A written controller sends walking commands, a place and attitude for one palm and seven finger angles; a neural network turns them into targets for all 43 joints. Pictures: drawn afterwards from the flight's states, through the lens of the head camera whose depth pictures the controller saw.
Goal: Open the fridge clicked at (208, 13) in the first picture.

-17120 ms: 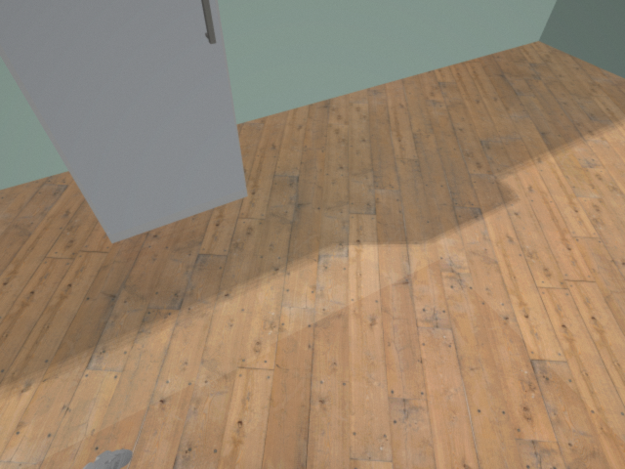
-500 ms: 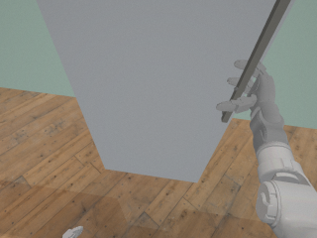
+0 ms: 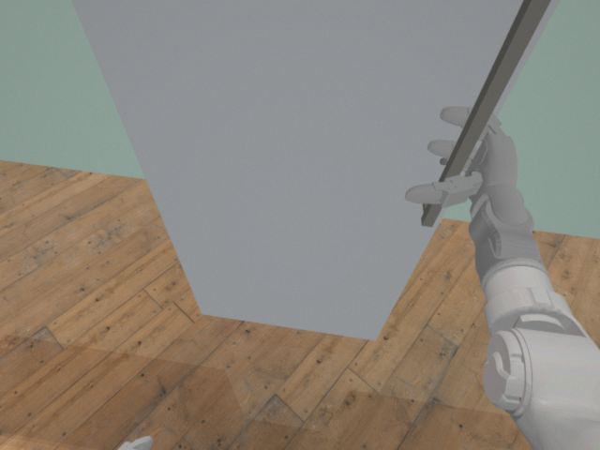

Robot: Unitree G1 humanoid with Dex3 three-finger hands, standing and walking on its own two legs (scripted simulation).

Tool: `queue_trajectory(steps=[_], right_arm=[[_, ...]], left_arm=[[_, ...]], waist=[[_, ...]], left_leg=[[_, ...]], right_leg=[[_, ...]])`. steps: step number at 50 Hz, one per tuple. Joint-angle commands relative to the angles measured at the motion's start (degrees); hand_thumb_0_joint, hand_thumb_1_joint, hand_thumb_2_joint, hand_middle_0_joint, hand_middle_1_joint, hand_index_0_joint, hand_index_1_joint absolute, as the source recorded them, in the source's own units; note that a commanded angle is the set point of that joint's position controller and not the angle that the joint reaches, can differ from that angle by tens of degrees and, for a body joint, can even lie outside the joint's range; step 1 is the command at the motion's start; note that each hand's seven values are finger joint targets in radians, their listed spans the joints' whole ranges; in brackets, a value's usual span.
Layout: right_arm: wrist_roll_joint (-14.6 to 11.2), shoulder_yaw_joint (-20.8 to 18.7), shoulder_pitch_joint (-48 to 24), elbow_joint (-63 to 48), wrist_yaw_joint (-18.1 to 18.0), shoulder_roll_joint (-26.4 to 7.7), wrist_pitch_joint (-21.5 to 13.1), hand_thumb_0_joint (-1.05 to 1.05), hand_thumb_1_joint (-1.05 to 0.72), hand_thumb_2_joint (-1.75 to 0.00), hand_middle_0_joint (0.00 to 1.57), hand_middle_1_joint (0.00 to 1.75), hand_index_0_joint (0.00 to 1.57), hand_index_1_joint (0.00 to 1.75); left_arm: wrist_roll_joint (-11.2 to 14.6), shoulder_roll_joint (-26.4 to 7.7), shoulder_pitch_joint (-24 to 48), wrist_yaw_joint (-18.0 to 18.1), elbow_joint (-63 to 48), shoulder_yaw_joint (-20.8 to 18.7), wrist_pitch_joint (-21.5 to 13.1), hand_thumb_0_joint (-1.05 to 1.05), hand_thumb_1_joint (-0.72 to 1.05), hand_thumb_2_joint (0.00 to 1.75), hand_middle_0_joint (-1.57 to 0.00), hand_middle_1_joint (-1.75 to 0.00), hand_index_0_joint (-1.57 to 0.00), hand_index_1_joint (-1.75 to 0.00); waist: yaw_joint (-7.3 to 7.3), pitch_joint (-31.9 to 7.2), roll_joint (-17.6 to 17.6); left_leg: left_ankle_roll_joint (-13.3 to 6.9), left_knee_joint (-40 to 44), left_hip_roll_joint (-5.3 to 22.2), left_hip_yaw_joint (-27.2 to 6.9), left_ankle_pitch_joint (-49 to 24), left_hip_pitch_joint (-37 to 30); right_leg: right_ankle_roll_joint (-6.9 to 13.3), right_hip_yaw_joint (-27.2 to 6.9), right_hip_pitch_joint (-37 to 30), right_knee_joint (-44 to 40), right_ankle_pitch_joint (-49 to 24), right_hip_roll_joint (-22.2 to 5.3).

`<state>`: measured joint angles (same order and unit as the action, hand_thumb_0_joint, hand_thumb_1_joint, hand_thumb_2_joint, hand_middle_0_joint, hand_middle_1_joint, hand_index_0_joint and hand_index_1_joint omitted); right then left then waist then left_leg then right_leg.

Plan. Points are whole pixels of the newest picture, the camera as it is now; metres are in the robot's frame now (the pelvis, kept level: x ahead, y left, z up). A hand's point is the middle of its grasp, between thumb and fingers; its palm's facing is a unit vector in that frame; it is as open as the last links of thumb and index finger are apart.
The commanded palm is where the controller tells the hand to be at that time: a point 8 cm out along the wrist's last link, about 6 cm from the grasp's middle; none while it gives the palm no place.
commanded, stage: slide the fingers in behind the handle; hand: right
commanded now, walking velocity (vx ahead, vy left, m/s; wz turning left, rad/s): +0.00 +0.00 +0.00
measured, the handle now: (469, 123) +0.52 -0.15 +0.18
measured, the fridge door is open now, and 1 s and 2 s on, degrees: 0 0 0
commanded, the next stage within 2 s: grip the handle and tug to test in 0.20 s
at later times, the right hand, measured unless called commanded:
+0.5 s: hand (447, 160) +0.47 -0.13 +0.15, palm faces +0.01 +1.00 +0.00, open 12.8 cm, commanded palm +0.45 -0.18 +0.15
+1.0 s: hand (442, 159) +0.48 -0.12 +0.15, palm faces +0.02 +1.00 -0.01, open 5.5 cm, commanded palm +0.44 -0.18 +0.15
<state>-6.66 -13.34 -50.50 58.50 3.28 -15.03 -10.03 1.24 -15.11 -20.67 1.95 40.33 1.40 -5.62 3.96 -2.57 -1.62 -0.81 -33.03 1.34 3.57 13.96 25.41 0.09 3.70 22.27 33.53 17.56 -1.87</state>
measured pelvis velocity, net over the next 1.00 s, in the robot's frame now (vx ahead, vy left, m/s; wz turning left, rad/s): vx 0.00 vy -0.01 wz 0.01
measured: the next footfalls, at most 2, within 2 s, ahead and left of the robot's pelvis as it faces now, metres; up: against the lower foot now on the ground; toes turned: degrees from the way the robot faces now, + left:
none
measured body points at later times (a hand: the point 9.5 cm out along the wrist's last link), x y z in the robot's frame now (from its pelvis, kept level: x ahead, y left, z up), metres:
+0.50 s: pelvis +0.00 -0.01 +0.00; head +0.04 +0.00 +0.45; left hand +0.05 +0.25 -0.12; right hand +0.47 -0.18 +0.15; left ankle +0.03 +0.11 -0.73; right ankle -0.01 -0.12 -0.73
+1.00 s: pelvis +0.00 -0.01 +0.00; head +0.04 +0.01 +0.45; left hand +0.05 +0.25 -0.12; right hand +0.47 -0.18 +0.15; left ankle +0.03 +0.11 -0.73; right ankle -0.01 -0.12 -0.73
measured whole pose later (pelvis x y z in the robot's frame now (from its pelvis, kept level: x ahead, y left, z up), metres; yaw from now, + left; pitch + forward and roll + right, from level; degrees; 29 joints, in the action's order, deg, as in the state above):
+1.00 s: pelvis +0.00 -0.01 +0.00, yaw +0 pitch +7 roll +0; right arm -6.3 -13.4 -50.4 58.0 2.4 -14.8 -10.6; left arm 0.8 -15.0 -21.7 1.2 39.9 1.2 -5.7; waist 4.2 -3.2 -1.8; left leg -0.4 -33.6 1.4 3.0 14.2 26.7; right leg 0.5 4.1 23.5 34.4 18.2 -1.7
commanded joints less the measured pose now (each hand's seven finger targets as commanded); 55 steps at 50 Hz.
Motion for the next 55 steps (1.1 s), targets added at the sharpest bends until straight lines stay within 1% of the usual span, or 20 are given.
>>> queue_trajectory(steps=[1,5,7,9,12,14,15,19,22,23,25,26,27,31,38,41,42,45,49,55], right_arm=[[-0.38,-1.52,-30.20,-12.66,0.39,-10.86,-4.50,0.00,0.50,-0.30,0.30,1.20,0.30,1.20],[-0.68,-1.53,-30.33,-10.47,0.85,-11.09,-4.25,0.00,0.50,-0.30,0.30,1.20,0.30,1.20],[-0.50,-2.15,-30.22,-11.56,0.76,-11.70,-4.47,0.00,0.50,-0.30,0.30,1.20,0.30,1.20],[-0.62,-2.19,-30.44,-10.52,0.68,-11.62,-4.28,0.00,0.50,-0.30,0.30,1.20,0.30,1.20],[-0.36,-2.13,-30.29,-10.04,0.62,-11.68,-4.29,0.00,0.50,-0.30,0.30,1.20,0.30,1.20],[-0.28,-0.34,-32.27,-10.35,0.53,-9.73,-4.29,0.00,0.50,-0.30,0.30,1.20,0.30,1.20],[-0.23,-1.60,-32.47,-11.16,0.28,-11.16,-4.55,0.00,0.50,-0.30,0.30,1.20,0.30,1.20],[-0.13,-1.80,-30.83,-10.27,0.06,-11.18,-4.54,0.00,0.31,-0.38,0.32,1.23,0.32,1.23],[-0.11,-2.43,-30.34,-9.05,0.18,-11.92,-4.34,0.00,0.17,-0.44,0.33,1.25,0.33,1.25],[-0.13,-1.81,-31.66,-10.15,0.29,-11.50,-4.49,0.00,0.13,-0.46,0.34,1.25,0.34,1.25],[-0.06,-2.97,-30.62,-10.66,0.20,-12.75,-4.75,0.00,0.03,-0.50,0.35,1.27,0.35,1.27],[-0.08,-0.35,-30.99,-10.20,0.45,-9.67,-4.44,0.00,-0.01,-0.52,0.35,1.27,0.35,1.27],[-0.23,-0.94,-31.57,-9.72,0.34,-10.18,-4.38,0.00,-0.06,-0.54,0.36,1.28,0.36,1.28],[-0.02,-1.71,-32.52,-9.92,0.03,-11.36,-4.56,0.00,-0.25,-0.62,0.38,1.31,0.38,1.31],[-0.12,1.62,-32.73,-12.32,0.10,-7.33,-5.17,0.00,-0.57,-0.76,0.42,1.35,0.42,1.35],[-0.84,-1.56,-30.26,-11.92,-0.18,-9.96,-4.90,0.00,-0.71,-0.82,0.43,1.37,0.43,1.37],[-0.67,-2.10,-30.71,-11.45,-0.31,-11.12,-4.72,0.00,-0.76,-0.84,0.44,1.38,0.44,1.38],[0.32,-1.41,-30.65,-13.40,-0.63,-10.73,-5.19,0.00,-0.90,-0.90,0.45,1.40,0.45,1.40],[-0.25,-0.94,-28.43,-14.48,-0.34,-9.75,-4.66,0.00,-0.90,-0.90,0.45,1.40,0.45,1.40],[-0.39,-0.99,-28.33,-15.54,0.08,-9.84,-3.86,0.00,-0.90,-0.90,0.45,1.40,0.45,1.40]], left_arm=[[0.26,-7.42,-2.31,0.51,-5.63,-2.74,-2.48,0.00,0.90,0.90,-0.20,-0.30,-0.20,-0.30],[0.38,-7.73,-2.70,0.54,-5.45,-2.66,-2.22,0.00,0.90,0.90,-0.20,-0.30,-0.20,-0.30],[0.28,-7.63,-2.67,0.50,-5.78,-2.78,-2.20,0.00,0.90,0.90,-0.20,-0.30,-0.20,-0.30],[0.21,-7.86,-3.14,0.53,-5.73,-2.79,-2.14,0.00,0.90,0.90,-0.20,-0.30,-0.20,-0.30],[0.28,-7.73,-3.06,0.50,-5.82,-2.72,-2.10,0.00,0.90,0.90,-0.20,-0.30,-0.20,-0.30],[0.18,-7.75,-3.50,0.42,-5.75,-2.74,-2.22,0.00,0.90,0.90,-0.20,-0.30,-0.20,-0.30],[0.11,-7.81,-3.72,0.32,-5.58,-2.87,-2.27,0.00,0.90,0.90,-0.20,-0.30,-0.20,-0.30],[-0.03,-7.98,-4.00,0.19,-5.65,-2.99,-2.20,0.00,0.90,0.90,-0.20,-0.30,-0.20,-0.30],[0.04,-7.98,-3.78,0.21,-5.61,-2.77,-2.05,0.00,0.90,0.90,-0.20,-0.30,-0.20,-0.30],[0.11,-7.87,-3.48,0.21,-5.73,-2.72,-2.11,0.00,0.90,0.90,-0.20,-0.30,-0.20,-0.30],[0.11,-7.90,-3.52,0.28,-5.94,-2.83,-2.04,0.00,0.90,0.90,-0.20,-0.30,-0.20,-0.30],[0.16,-7.57,-3.36,0.22,-5.96,-2.62,-2.06,0.00,0.90,0.90,-0.20,-0.30,-0.20,-0.30],[0.14,-7.81,-3.72,0.26,-5.75,-2.74,-2.17,0.00,0.90,0.90,-0.20,-0.30,-0.20,-0.30],[-0.03,-8.02,-4.13,0.29,-5.65,-2.87,-2.32,0.00,0.90,0.90,-0.20,-0.30,-0.20,-0.30],[-0.02,-7.62,-3.89,-0.13,-5.50,-2.92,-2.67,0.00,0.90,0.90,-0.20,-0.30,-0.20,-0.30],[0.00,-7.84,-3.65,-0.07,-5.51,-3.04,-2.68,0.00,0.90,0.90,-0.20,-0.30,-0.20,-0.30],[0.02,-7.92,-3.62,0.09,-5.33,-2.91,-2.44,0.00,0.90,0.90,-0.20,-0.30,-0.20,-0.30],[-0.06,-7.63,-3.48,-0.06,-5.68,-3.08,-2.46,0.00,0.90,0.90,-0.20,-0.30,-0.20,-0.30],[-0.02,-7.66,-3.41,0.03,-6.00,-3.23,-2.24,0.00,0.90,0.90,-0.20,-0.30,-0.20,-0.30],[0.19,-7.35,-2.64,0.16,-6.20,-3.02,-1.85,0.00,0.90,0.90,-0.20,-0.30,-0.20,-0.30]], waist=[[0.54,-20.08,2.24],[1.37,-17.60,4.35],[0.60,-19.67,1.89],[1.24,-18.78,4.37],[0.86,-18.75,2.66],[1.82,-18.03,3.02],[1.27,-19.42,1.31],[1.20,-19.65,4.38],[1.04,-18.24,4.11],[1.30,-18.05,2.01],[0.66,-19.70,1.60],[1.46,-18.28,1.73],[1.61,-17.63,3.55],[1.46,-18.81,3.11],[1.74,-20.01,1.09],[0.61,-20.53,2.26],[1.01,-19.39,3.59],[0.55,-20.32,1.20],[0.62,-21.10,4.26],[0.30,-20.41,1.82]], left_leg=[[-0.70,3.00,-1.88,-2.81,-14.43,-12.31],[-0.57,3.21,-2.01,-2.50,-13.45,-10.84],[-0.75,2.74,-2.01,-2.57,-13.76,-11.19],[-0.61,2.84,-2.11,-2.33,-13.50,-10.85],[-0.75,2.71,-2.08,-2.39,-12.53,-10.31],[-0.72,2.79,-2.17,-2.02,-11.90,-8.95],[-0.84,2.42,-2.14,-2.14,-12.53,-9.17],[-0.75,2.38,-2.30,-2.04,-12.79,-9.76],[-0.76,2.61,-2.21,-2.15,-11.41,-9.67],[-0.80,2.66,-2.14,-2.35,-11.36,-9.28],[-0.92,2.29,-2.20,-2.27,-11.93,-9.86],[-0.84,2.48,-2.25,-2.05,-11.48,-8.85],[-0.78,2.62,-2.32,-1.90,-10.82,-8.37],[-0.78,2.48,-2.24,-2.13,-10.75,-8.64],[-0.93,2.06,-2.42,-1.75,-12.30,-7.93],[-0.93,2.11,-2.46,-1.98,-13.19,-9.62],[-0.76,2.40,-2.38,-2.01,-12.72,-9.94],[-0.97,2.05,-2.37,-2.09,-14.09,-10.17],[-0.82,2.06,-2.56,-1.89,-16.79,-11.72],[-0.86,2.52,-2.28,-2.21,-16.88,-12.41]], right_leg=[[1.65,-1.98,-3.20,-4.14,-8.94,2.04],[1.68,-2.15,-2.01,-4.11,-8.17,1.73],[1.50,-2.11,-2.92,-4.09,-8.78,1.82],[1.67,-2.28,-2.33,-3.85,-8.75,1.70],[1.45,-2.41,-2.12,-4.07,-8.02,1.73],[1.47,-2.72,-2.71,-3.93,-8.12,1.65],[1.31,-2.76,-3.26,-3.80,-8.97,1.58],[1.44,-2.78,-2.75,-3.56,-9.24,1.48],[1.37,-2.75,-1.30,-4.06,-7.31,1.56],[1.32,-2.53,-1.64,-4.01,-7.15,1.59],[1.30,-2.63,-2.24,-3.74,-8.31,1.57],[1.25,-2.63,-2.29,-3.90,-7.72,1.54],[1.29,-2.92,-1.99,-3.91,-7.15,1.38],[1.35,-2.98,-2.15,-3.81,-7.24,1.43],[0.98,-3.19,-4.53,-3.49,-9.44,1.35],[1.09,-2.88,-3.72,-3.41,-9.80,1.39],[1.22,-2.75,-2.57,-3.70,-8.74,1.42],[1.25,-2.66,-3.82,-3.59,-10.67,1.46],[1.40,-2.49,-4.33,-3.39,-12.95,1.24],[1.43,-2.12,-4.03,-3.78,-12.14,1.65]])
